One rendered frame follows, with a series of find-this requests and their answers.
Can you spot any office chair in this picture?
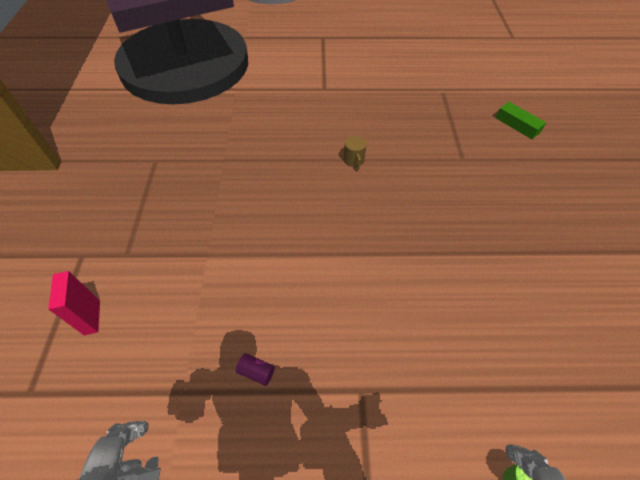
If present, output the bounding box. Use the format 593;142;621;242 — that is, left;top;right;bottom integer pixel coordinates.
106;0;248;104

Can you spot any left robot hand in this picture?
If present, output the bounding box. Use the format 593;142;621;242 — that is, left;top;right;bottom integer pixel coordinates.
80;421;161;480

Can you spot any right robot hand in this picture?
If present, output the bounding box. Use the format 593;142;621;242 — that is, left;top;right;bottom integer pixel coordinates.
506;445;566;480

